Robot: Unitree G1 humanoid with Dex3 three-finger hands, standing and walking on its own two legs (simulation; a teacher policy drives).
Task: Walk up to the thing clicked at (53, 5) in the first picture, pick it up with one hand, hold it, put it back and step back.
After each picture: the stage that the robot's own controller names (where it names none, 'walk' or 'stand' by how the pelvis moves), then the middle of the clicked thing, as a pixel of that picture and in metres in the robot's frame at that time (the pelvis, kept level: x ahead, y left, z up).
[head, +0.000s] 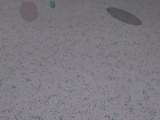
stand; (52, 3) +2.24 +0.36 -0.72
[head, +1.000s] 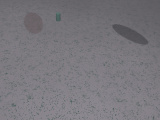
walk; (58, 16) +2.11 +0.20 -0.71
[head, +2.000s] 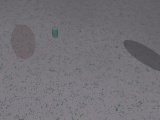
walk; (54, 32) +1.47 +0.18 -0.72
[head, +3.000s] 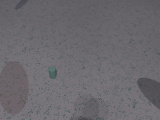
walk; (52, 72) +0.93 +0.19 -0.72
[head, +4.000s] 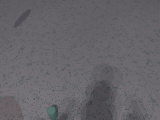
walk; (52, 113) +0.53 +0.23 -0.70
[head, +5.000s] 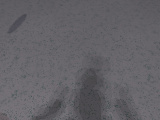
stand; out of the picture +0.37 +0.22 -0.72
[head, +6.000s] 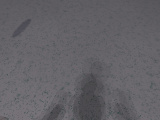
stand; out of the picture +0.36 +0.20 -0.73
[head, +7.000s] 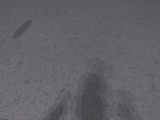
stand; out of the picture +0.35 +0.21 -0.73
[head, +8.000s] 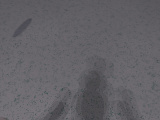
stand; out of the picture +0.35 +0.21 -0.73
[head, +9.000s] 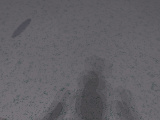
stand; out of the picture +0.34 +0.21 -0.73
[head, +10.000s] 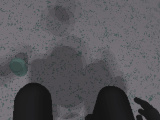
go down; (19, 67) +0.42 +0.25 -0.37
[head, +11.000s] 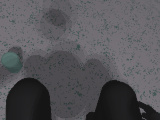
go down; (12, 63) +0.41 +0.27 -0.30
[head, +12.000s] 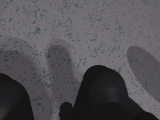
close in; out of the picture +0.38 +0.31 -0.22
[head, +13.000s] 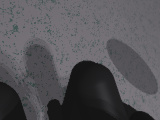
close; out of the picture +0.38 +0.32 -0.21
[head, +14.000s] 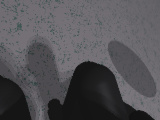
lift; out of the picture +0.37 +0.31 -0.22
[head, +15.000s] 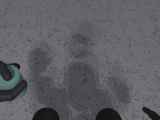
lift; (12, 83) +0.33 +0.21 -0.01
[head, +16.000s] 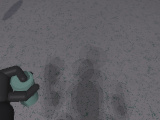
hold; (25, 89) +0.33 +0.18 +0.00
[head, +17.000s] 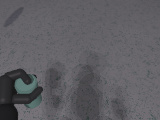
hold; (29, 92) +0.33 +0.17 -0.01
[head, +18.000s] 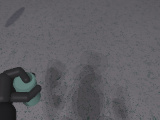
crouch; (28, 90) +0.33 +0.18 +0.00
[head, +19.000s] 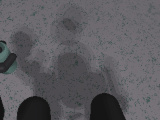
crouch; (2, 59) +0.42 +0.24 -0.08
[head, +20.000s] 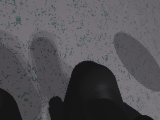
lower; out of the picture +0.39 +0.33 -0.22
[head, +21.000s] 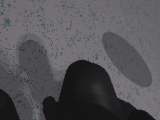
lower; out of the picture +0.40 +0.34 -0.22
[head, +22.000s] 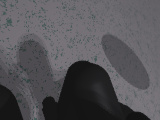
lower; out of the picture +0.40 +0.34 -0.22
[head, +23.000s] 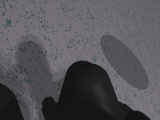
lower; out of the picture +0.40 +0.34 -0.22
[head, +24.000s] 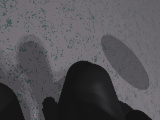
loosen; out of the picture +0.39 +0.34 -0.22
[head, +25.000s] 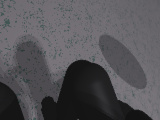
withdraw; out of the picture +0.39 +0.33 -0.22
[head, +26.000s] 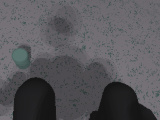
walk; (21, 59) +0.45 +0.27 -0.32
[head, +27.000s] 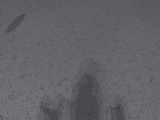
stand; out of the picture +0.37 +0.20 -0.66
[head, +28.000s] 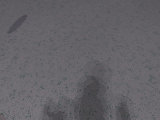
stand; out of the picture +0.39 +0.22 -0.67
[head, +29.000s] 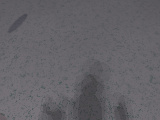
stand; out of the picture +0.38 +0.22 -0.67
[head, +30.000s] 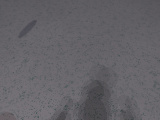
stand; out of the picture +0.41 +0.20 -0.72
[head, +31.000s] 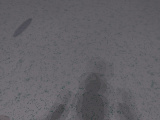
stand; out of the picture +0.37 +0.21 -0.73
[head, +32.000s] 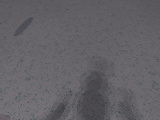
walk; out of the picture +0.37 +0.21 -0.73
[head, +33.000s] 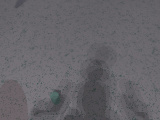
walk; (55, 98) +0.54 +0.20 -0.70
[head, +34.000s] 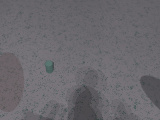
walk; (49, 67) +0.83 +0.21 -0.70
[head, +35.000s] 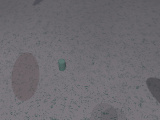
stand; (61, 65) +1.02 +0.18 -0.71
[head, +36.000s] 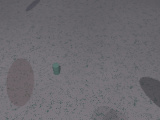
stand; (56, 69) +1.02 +0.21 -0.73
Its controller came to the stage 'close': yes
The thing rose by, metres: 0.71
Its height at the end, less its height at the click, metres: +0.00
